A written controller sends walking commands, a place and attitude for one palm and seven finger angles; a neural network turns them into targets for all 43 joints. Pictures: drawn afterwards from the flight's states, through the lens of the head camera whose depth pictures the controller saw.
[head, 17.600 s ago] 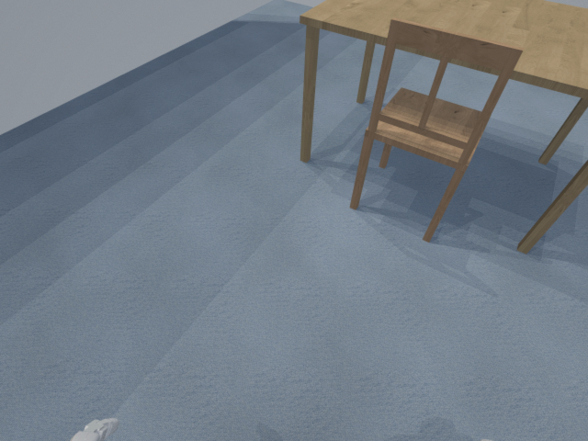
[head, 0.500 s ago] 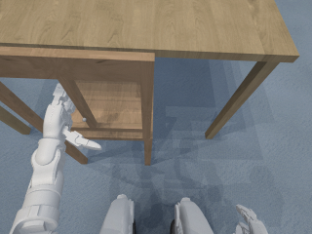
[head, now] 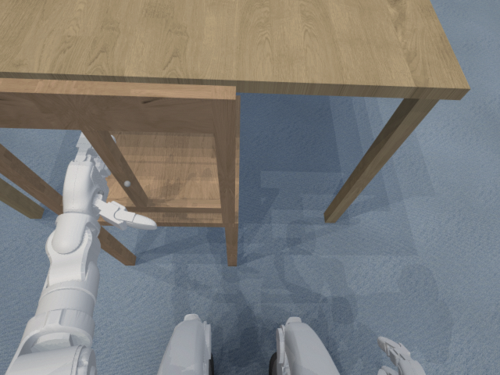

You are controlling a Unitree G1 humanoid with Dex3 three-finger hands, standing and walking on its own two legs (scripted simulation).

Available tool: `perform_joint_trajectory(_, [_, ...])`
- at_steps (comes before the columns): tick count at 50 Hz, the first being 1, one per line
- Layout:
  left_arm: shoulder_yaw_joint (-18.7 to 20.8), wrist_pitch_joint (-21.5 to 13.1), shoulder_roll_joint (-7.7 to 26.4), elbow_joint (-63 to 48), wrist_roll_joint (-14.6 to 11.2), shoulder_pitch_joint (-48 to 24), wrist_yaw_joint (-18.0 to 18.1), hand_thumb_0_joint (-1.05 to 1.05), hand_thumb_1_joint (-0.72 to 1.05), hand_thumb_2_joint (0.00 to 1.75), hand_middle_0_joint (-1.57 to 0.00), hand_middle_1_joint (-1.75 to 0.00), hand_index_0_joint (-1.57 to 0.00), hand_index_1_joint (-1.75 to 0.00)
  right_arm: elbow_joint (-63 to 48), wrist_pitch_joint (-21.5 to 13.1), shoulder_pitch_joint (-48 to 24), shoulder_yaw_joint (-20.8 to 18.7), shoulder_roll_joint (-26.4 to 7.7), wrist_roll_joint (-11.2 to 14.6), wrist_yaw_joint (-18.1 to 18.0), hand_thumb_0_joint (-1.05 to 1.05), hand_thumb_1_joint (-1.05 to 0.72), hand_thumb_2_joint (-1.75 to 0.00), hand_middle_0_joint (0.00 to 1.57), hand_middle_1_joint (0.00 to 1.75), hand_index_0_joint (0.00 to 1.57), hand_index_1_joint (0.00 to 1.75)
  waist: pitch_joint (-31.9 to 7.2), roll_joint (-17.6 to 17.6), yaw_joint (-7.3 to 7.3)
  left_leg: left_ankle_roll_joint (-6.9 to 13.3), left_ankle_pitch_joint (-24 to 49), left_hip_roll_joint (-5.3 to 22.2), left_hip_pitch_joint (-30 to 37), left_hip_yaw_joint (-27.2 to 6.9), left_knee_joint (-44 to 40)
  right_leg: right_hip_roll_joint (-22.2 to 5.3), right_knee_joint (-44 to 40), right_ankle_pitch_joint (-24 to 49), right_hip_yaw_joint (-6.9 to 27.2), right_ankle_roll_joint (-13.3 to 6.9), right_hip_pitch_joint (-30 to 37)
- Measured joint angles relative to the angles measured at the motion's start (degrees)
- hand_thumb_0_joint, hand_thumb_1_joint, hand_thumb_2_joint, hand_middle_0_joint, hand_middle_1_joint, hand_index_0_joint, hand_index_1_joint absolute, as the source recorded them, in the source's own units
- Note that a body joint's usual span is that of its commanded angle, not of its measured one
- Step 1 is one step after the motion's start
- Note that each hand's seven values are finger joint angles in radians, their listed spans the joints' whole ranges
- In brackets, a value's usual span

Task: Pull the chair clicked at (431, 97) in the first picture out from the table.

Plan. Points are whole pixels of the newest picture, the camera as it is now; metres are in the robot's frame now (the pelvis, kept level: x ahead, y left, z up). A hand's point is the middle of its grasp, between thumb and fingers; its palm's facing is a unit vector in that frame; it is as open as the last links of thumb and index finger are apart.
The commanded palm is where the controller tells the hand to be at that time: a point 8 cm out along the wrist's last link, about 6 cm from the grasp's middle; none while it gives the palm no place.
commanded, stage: push the fingers through the gap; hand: left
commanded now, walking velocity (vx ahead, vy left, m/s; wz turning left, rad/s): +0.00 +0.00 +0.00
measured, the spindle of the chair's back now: (122, 172) +0.44 +0.21 +0.00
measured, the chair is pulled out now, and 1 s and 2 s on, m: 0.00 0.00 0.03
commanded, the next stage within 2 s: hook a spindle and tug to test in 0.08 s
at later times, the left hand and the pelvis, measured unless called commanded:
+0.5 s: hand (129, 181) +0.41 +0.19 +0.02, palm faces -0.01 -1.00 -0.05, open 15.8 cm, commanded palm +0.38 +0.23 +0.02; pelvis +0.00 +0.00 +0.00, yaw +0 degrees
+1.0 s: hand (128, 181) +0.41 +0.19 +0.02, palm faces -0.02 -1.00 -0.04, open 6.4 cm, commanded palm +0.38 +0.24 +0.02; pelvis +0.00 +0.01 +0.00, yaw +0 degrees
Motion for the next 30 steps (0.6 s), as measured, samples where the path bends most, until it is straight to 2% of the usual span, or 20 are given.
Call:
perform_joint_trajectory(7, [-1.0, -1.3, 0.0, -2.0, -0.3, -0.1, -0.7, -0.02, -0.50, 0.30, -0.06, -0.08, -0.06, -0.08, 0.1, -0.4, -0.7, -0.4, -0.2, -0.1, -0.2, 0.01, -0.90, -0.89, 0.20, 0.30, 0.20, 0.30, 0.3, 0.2, 0.30, -0.1, 0.1, 0.0, -0.4, -0.3, 0.4, 0.0, 0.2, 0.1, -0.3, -0.1, -0.2])
perform_joint_trajectory(15, [-0.1, 0.4, 0.4, 0.8, -0.2, -1.8, -0.7, -0.02, -0.50, 0.30, -0.07, -0.13, -0.08, -0.13, -0.4, 0.1, -0.8, 0.0, -0.1, 0.0, -0.2, 0.01, -0.90, -0.89, 0.20, 0.30, 0.20, 0.30, 0.2, 0.1, -0.15, 0.1, 0.2, 0.0, -0.7, -0.1, 0.5, 0.0, 0.4, 0.3, 0.0, 0.0, -0.6])
perform_joint_trajectory(21, [-0.5, -0.8, 0.0, -0.7, -0.2, -0.7, -0.4, -0.02, -0.50, 0.30, -0.14, -0.33, -0.14, -0.33, -0.2, 0.0, -0.1, 0.0, 0.0, 0.0, -0.1, 0.01, -0.90, -0.89, 0.20, 0.30, 0.20, 0.30, 0.2, 0.2, 0.07, 0.2, 0.3, 0.0, -0.5, 0.0, 0.4, 0.0, 0.1, 0.4, 0.0, 0.2, -0.4])
perform_joint_trajectory(30, [-1.2, -0.2, -0.6, -0.2, 0.0, -1.7, 0.5, -0.02, -0.45, 0.32, -0.28, -0.77, -0.28, -0.77, 0.2, 0.1, 0.0, -0.1, 0.1, -0.1, 0.0, 0.01, -0.90, -0.89, 0.20, 0.30, 0.20, 0.30, 0.2, 0.3, -0.11, 0.4, 0.2, -0.2, -1.0, 0.0, 0.6, -0.1, 0.2, 0.4, 0.1, 0.3, -0.8])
